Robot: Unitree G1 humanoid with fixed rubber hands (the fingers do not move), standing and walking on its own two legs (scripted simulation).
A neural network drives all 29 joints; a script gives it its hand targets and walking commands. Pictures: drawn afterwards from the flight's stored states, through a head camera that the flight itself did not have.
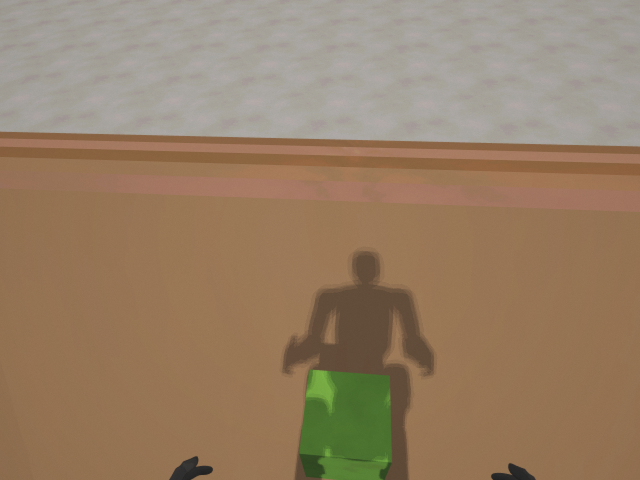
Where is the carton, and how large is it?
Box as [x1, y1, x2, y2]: [299, 369, 391, 479]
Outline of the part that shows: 309,369 299,451 306,476 333,479 384,479 391,463 389,376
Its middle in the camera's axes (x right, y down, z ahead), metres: +0.07 +0.50 +1.04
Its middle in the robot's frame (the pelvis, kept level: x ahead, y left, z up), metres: +0.38 -0.01 -0.64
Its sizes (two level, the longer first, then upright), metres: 0.210 0.200 0.250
